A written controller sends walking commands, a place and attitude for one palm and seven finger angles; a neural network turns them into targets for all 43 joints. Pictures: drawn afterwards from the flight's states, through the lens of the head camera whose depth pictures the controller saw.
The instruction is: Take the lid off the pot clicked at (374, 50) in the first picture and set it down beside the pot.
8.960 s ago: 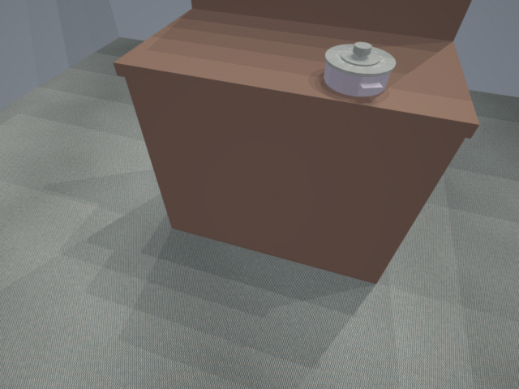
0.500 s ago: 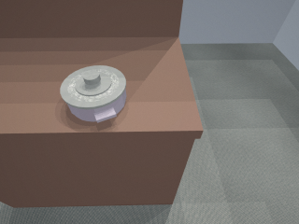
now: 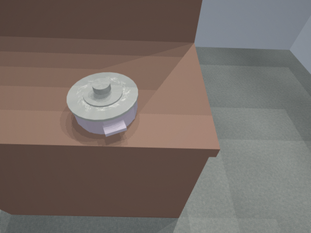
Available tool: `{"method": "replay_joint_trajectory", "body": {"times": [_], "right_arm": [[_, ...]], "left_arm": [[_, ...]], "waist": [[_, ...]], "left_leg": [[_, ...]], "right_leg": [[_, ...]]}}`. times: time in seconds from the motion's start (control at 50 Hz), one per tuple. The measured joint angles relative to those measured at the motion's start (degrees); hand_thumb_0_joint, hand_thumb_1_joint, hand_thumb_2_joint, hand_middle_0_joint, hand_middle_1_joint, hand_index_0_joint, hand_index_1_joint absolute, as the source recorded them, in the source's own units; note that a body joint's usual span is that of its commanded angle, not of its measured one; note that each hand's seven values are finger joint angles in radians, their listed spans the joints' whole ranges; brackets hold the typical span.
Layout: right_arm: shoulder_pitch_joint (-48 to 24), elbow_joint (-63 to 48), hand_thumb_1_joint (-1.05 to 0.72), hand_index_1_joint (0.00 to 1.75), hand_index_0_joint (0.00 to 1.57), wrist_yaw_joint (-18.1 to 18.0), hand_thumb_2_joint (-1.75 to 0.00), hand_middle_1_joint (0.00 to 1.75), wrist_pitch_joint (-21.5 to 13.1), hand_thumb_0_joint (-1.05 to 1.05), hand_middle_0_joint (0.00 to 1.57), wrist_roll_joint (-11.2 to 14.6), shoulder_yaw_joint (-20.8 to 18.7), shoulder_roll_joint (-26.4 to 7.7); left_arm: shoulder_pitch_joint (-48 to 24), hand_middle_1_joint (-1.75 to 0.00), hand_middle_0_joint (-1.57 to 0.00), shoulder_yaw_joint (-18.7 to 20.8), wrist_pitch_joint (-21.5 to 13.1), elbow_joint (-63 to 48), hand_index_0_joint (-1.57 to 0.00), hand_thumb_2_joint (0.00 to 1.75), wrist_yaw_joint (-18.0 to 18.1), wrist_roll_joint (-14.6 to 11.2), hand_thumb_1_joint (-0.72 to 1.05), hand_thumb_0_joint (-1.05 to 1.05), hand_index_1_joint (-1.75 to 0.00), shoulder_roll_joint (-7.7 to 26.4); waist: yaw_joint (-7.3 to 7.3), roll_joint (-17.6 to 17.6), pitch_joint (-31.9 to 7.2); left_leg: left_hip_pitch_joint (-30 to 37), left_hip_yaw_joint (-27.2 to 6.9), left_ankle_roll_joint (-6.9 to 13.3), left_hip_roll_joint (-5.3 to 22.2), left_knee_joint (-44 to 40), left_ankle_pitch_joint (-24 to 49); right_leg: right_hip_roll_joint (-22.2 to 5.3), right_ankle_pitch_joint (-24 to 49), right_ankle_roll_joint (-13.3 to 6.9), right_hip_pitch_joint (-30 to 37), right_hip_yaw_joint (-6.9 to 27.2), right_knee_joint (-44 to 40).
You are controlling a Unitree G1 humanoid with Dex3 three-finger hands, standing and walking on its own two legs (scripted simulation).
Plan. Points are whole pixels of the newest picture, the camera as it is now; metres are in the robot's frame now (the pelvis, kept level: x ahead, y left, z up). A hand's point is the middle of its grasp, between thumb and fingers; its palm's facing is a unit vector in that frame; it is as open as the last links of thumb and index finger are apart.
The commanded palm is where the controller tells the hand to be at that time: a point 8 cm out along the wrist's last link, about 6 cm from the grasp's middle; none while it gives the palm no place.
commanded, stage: come to a stop and stand still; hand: left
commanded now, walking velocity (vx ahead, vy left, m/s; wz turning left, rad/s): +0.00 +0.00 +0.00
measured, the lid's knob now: (101, 86) +0.42 +0.17 +0.16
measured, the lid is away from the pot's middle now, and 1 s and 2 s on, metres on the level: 0.00 0.00 0.00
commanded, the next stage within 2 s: look again from close up in 0.22 s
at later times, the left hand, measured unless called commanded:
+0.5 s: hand out of the picture +0.04 +0.18 -0.17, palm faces +0.03 -0.98 -0.22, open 7.3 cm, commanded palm none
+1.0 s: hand out of the picture +0.02 +0.18 -0.17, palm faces +0.05 -0.98 -0.20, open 7.3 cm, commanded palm none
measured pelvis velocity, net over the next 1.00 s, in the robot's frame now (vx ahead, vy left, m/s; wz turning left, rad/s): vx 0.01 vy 0.00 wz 0.01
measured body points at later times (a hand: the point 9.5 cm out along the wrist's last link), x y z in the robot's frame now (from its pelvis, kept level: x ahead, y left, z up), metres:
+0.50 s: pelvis +0.02 +0.00 +0.00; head +0.04 +0.00 +0.45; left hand +0.04 +0.23 -0.16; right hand +0.03 -0.23 -0.16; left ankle +0.01 +0.14 -0.73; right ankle -0.04 -0.11 -0.73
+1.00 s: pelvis +0.01 +0.00 +0.00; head +0.02 +0.00 +0.45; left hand +0.02 +0.23 -0.16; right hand +0.03 -0.23 -0.16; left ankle +0.01 +0.14 -0.73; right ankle -0.04 -0.11 -0.74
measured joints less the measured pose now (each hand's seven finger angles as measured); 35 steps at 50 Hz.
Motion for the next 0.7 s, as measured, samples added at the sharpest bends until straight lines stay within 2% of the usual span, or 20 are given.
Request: {"method": "replay_joint_trajectory", "body": {"times": [0.3, 0.7], "right_arm": [[-0.4, 0.9, -0.92, 0.3, 0.2, 0.0, -0.9, 0.3, 0.3, 0.0, 0.2, 0.0, 0.1, -0.1], [0.0, 2.1, -0.91, 0.3, 0.2, -0.2, -0.9, 0.3, 0.3, 0.0, 0.2, 0.0, 0.1, 0.3]], "left_arm": [[-0.6, -0.3, -0.2, 0.3, 0.0, 0.1, -0.2, 0.89, 0.0, -0.1, 0.91, 0.0, -0.3, 0.8], [-0.6, -0.3, -0.2, 0.3, 0.0, 0.4, -0.2, 0.89, 0.0, -0.2, 0.91, 0.0, -0.3, 0.3]], "waist": [[-0.01, 0.1, 0.4], [-0.1, -0.2, 0.1]], "left_leg": [[1.0, 0.0, 0.0, -0.1, -0.7, -0.6], [1.8, -0.3, -0.2, 0.0, -1.3, -0.7]], "right_leg": [[-0.1, -0.5, 0.0, 1.1, 0.0, -1.0], [0.0, -0.4, -0.2, 2.3, -0.3, -2.1]]}}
